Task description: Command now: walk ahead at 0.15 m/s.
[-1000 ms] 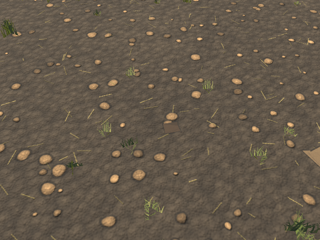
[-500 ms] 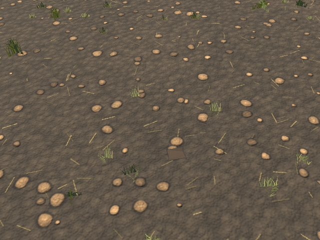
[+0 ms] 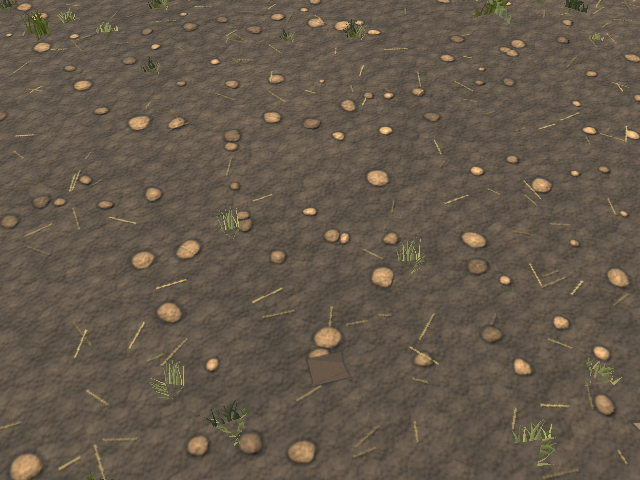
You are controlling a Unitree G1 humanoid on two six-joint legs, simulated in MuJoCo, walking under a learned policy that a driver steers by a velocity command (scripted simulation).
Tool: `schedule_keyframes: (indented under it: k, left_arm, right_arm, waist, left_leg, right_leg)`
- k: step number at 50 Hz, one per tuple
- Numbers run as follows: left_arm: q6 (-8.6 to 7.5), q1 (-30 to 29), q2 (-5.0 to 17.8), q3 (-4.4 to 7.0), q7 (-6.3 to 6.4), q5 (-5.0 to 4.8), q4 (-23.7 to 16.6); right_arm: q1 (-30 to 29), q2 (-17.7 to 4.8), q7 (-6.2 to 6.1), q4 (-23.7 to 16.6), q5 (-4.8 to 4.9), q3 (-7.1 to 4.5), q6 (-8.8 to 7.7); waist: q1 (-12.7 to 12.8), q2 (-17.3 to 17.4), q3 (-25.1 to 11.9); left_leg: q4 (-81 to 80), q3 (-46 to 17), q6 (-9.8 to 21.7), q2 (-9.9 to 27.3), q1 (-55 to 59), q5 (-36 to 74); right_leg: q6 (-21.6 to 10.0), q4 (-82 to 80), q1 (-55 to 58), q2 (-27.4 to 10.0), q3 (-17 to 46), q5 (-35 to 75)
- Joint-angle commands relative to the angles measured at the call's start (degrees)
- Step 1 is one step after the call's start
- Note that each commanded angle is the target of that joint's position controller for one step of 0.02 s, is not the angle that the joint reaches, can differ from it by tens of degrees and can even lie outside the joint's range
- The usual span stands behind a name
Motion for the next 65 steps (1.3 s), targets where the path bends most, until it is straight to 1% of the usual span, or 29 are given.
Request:
schedule_keyframes:
  k: [1,3,5,8,9,10,11,12,13,15,22,38,39,41,43,45,46,47,49,51,52,53,54,55,56,57,59,62,65]
  left_arm:
    - [1.26,8.08,0.51,0.03,0.57,0.70,0.11]
    - [1.91,4.65,1.47,0.18,0.45,0.44,-0.47]
    - [2.51,2.05,2.76,0.57,0.42,0.26,-1.00]
    - [2.39,2.21,3.71,1.24,0.44,1.11,-0.26]
    - [2.31,3.50,5.28,1.65,0.62,1.55,-0.04]
    - [2.55,3.54,8.55,2.21,0.92,1.27,-0.13]
    - [2.73,2.18,7.40,1.97,0.82,0.93,0.94]
    - [2.57,0.23,3.87,1.45,0.28,0.56,0.65]
    - [2.35,-1.20,2.67,1.15,0.02,0.60,0.54]
    - [1.77,-1.50,3.31,1.37,-0.21,0.59,0.81]
    - [1.86,0.44,3.22,1.67,-0.06,-0.03,3.27]
    - [3.89,-0.79,1.82,1.82,0.23,0.00,6.43]
    - [4.00,0.29,1.19,1.69,0.22,0.04,7.33]
    - [4.12,0.86,2.32,2.23,0.32,-0.63,7.83]
    - [2.86,-1.19,1.90,2.11,0.19,-0.97,6.78]
    - [0.58,-4.85,-0.38,1.58,-0.64,-1.30,5.07]
    - [-0.29,-6.04,-0.94,1.35,-1.15,-1.33,4.33]
    - [-0.92,-6.37,-0.69,1.33,-1.57,-1.38,3.96]
    - [-1.67,-4.59,0.00,1.52,-2.09,-1.86,4.27]
    - [-1.71,3.20,0.78,2.37,-2.12,-1.97,7.59]
    - [-1.43,10.03,2.49,3.38,-2.07,-1.58,9.91]
    - [-1.44,18.90,7.25,4.90,-1.85,-1.35,11.73]
    - [-1.82,24.95,10.31,5.10,-2.53,-1.02,12.38]
    - [-2.54,19.91,5.81,3.25,-2.55,-0.17,11.37]
    - [-2.93,14.60,3.35,2.27,-2.70,-0.20,9.58]
    - [-2.98,11.19,2.89,1.75,-3.02,-0.18,8.46]
    - [-2.40,9.85,1.11,0.68,-3.20,0.06,7.93]
    - [-1.72,14.11,2.50,0.46,-2.23,0.44,8.97]
    - [-1.42,14.50,4.58,0.62,-1.20,0.72,8.30]
  right_arm:
    - [-4.87,-7.20,-1.29,-3.39,-0.06,-0.92,-0.53]
    - [-2.58,-8.63,-1.79,-2.33,0.48,-1.21,0.30]
    - [-1.65,-8.72,-2.00,-1.55,0.84,-1.22,1.06]
    - [-1.49,-6.36,-2.26,-0.88,2.18,-0.51,1.83]
    - [1.08,-4.77,-2.28,-0.11,1.89,0.03,1.76]
    - [5.89,-4.12,-2.23,0.65,0.95,0.03,1.53]
    - [9.36,-1.54,-2.70,1.41,1.06,0.50,1.93]
    - [6.30,-2.99,-3.25,1.31,0.95,0.37,2.66]
    - [4.37,-4.29,-3.58,1.24,1.07,0.00,3.42]
    - [4.55,-4.81,-3.93,2.15,0.96,-0.20,4.34]
    - [3.72,-3.81,-3.70,3.80,1.49,-0.08,4.22]
    - [5.59,-2.49,-4.40,6.83,1.49,-0.16,5.01]
    - [7.12,-1.88,-4.40,7.70,1.53,-0.10,5.05]
    - [7.30,-3.51,-4.57,7.61,2.32,-0.81,5.09]
    - [8.69,-4.38,-4.69,6.85,2.99,-1.19,4.03]
    - [12.34,-7.54,-4.39,7.37,3.42,-2.32,2.47]
    - [11.59,-9.06,-4.23,7.12,3.35,-2.93,1.90]
    - [10.76,-8.52,-3.99,6.63,3.08,-2.92,1.38]
    - [8.76,-7.18,-3.25,5.56,3.25,-2.73,0.95]
    - [5.37,-7.45,-2.72,4.19,3.71,-2.77,1.32]
    - [3.68,-7.59,-2.70,3.30,3.57,-2.75,1.22]
    - [1.76,-4.73,-2.72,1.72,3.59,-2.04,0.83]
    - [1.86,-1.29,-2.90,-0.07,3.36,-1.19,-0.23]
    - [0.94,-3.23,-2.56,-0.55,4.10,-1.81,-0.87]
    - [0.89,-3.91,-2.03,-0.63,4.70,-2.00,-1.18]
    - [0.72,-4.03,-1.94,-0.44,4.40,-2.30,-1.34]
    - [0.03,-5.22,-1.89,-0.39,3.55,-3.44,-0.82]
    - [-2.59,-2.78,-1.52,-1.29,3.17,-3.38,0.53]
    - [-11.40,-1.69,-1.52,-4.79,2.82,-2.73,0.86]
  waist:
    - [4.21,6.41,-6.39]
    - [2.55,6.35,-7.22]
    - [1.71,6.41,-6.18]
    - [2.75,5.00,-4.74]
    - [2.54,2.72,-5.05]
    - [-1.06,-3.07,-5.51]
    - [-3.29,-9.98,-6.61]
    - [-1.84,-7.66,-4.46]
    - [-1.37,-5.68,-2.94]
    - [-0.92,-2.85,-2.69]
    - [0.59,1.22,-5.31]
    - [0.92,2.13,-0.95]
    - [0.80,2.10,-2.13]
    - [0.94,3.55,1.53]
    - [-0.19,4.61,6.44]
    - [-1.80,10.44,8.07]
    - [-1.59,12.67,9.25]
    - [-1.13,11.86,9.56]
    - [0.67,10.22,8.41]
    - [4.68,9.06,5.58]
    - [7.42,7.20,2.72]
    - [10.37,-4.95,0.06]
    - [11.05,-16.25,-3.55]
    - [7.61,-8.27,-1.20]
    - [5.27,-4.21,1.08]
    - [3.73,-1.26,1.44]
    - [2.22,-0.53,1.98]
    - [2.28,-1.27,2.23]
    - [3.55,-0.92,4.40]
  left_leg:
    - [-5.03,-4.09,9.30,13.73,-6.70,33.48]
    - [-5.03,-5.44,8.94,14.51,-4.76,24.76]
    - [-4.92,-7.77,8.60,15.47,-4.13,13.69]
    - [-0.12,-9.18,5.18,12.87,-4.40,0.02]
    - [2.79,-8.74,2.46,10.60,-5.39,-4.40]
    - [7.06,-5.59,0.00,5.70,-8.10,-11.65]
    - [7.18,-2.54,-1.62,3.79,-6.62,-14.84]
    - [6.95,-2.12,-2.66,4.13,-3.29,-12.85]
    - [6.79,-2.10,-3.00,4.29,-2.75,-11.50]
    - [6.45,-2.67,-2.97,4.83,-2.23,-10.15]
    - [7.65,-3.31,-3.54,5.85,-0.44,-2.44]
    - [6.22,-3.48,-3.95,6.21,-0.61,-5.03]
    - [5.66,-2.96,-3.66,5.73,-0.09,-11.30]
    - [5.09,-4.36,-1.03,6.01,-3.04,-28.46]
    - [1.92,-10.04,2.16,9.67,-4.40,-38.72]
    - [-5.00,-22.69,6.84,18.42,0.89,-41.49]
    - [-7.51,-28.90,9.27,23.33,1.99,-39.80]
    - [-7.54,-30.64,10.03,25.05,2.19,-35.73]
    - [-5.12,-25.16,7.72,22.90,3.38,-26.81]
    - [-0.04,-15.83,3.77,16.64,-4.45,-19.26]
    - [6.85,-11.54,1.92,13.39,-8.69,-9.24]
    - [26.58,-2.61,-2.12,6.43,-17.71,-3.86]
    - [45.01,-2.70,-3.63,1.39,-28.66,-22.70]
    - [54.95,-8.77,-2.05,4.78,-33.38,-24.17]
    - [56.95,-9.54,-0.45,7.52,-34.59,-18.72]
    - [54.88,-8.77,0.36,9.70,-33.79,-13.27]
    - [48.84,-7.11,0.12,11.86,-29.89,-7.74]
    - [42.88,-4.46,-2.06,11.72,-29.58,-4.12]
    - [30.74,-3.67,-3.62,11.11,-30.17,1.67]
  right_leg:
    - [1.22,-11.79,13.72,-0.66,-1.18,7.67]
    - [1.66,-17.17,14.93,-0.13,-1.27,10.28]
    - [1.41,-21.71,15.96,0.21,-0.93,9.78]
    - [-0.74,-33.71,21.91,1.54,-2.19,11.60]
    - [-1.88,-36.58,25.69,-1.56,1.01,18.99]
    - [-4.11,-35.62,28.81,-5.73,4.97,26.49]
    - [-7.56,-37.30,25.64,-7.00,6.74,17.25]
    - [-7.00,-38.98,20.74,-4.85,6.82,8.42]
    - [-5.55,-39.02,18.78,-2.85,5.22,6.18]
    - [-4.23,-37.16,19.27,-0.61,2.80,9.54]
    - [-5.01,-32.27,24.76,0.64,0.76,23.70]
    - [-4.03,-33.50,24.00,2.42,-0.80,16.62]
    - [-4.05,-33.71,24.46,3.19,-1.55,9.63]
    - [-4.74,-32.39,20.03,5.31,-3.03,-13.56]
    - [-5.42,-30.63,12.93,5.05,-2.39,-20.65]
    - [-4.59,-21.26,5.52,6.00,-6.05,-10.82]
    - [-4.96,-16.76,2.78,4.74,-6.11,-6.56]
    - [-5.61,-14.88,1.50,3.28,-5.01,-6.82]
    - [-6.54,-19.83,4.40,2.62,-5.69,-9.32]
    - [-6.21,-30.38,22.73,5.87,-8.87,-2.34]
    - [-6.32,-31.39,32.05,5.79,-6.64,0.83]
    - [-10.78,-40.09,41.14,-4.11,10.56,-4.42]
    - [-18.06,-49.62,48.05,-16.44,34.69,-4.84]
    - [-18.12,-49.16,44.92,-18.56,35.76,-4.56]
    - [-15.96,-48.81,41.77,-16.45,28.04,-1.94]
    - [-13.97,-49.72,39.22,-13.92,21.37,0.58]
    - [-10.98,-51.03,35.52,-9.65,11.47,10.40]
    - [-10.93,-52.14,34.14,-7.87,5.71,19.00]
    - [-11.16,-54.01,31.58,-7.63,3.42,19.30]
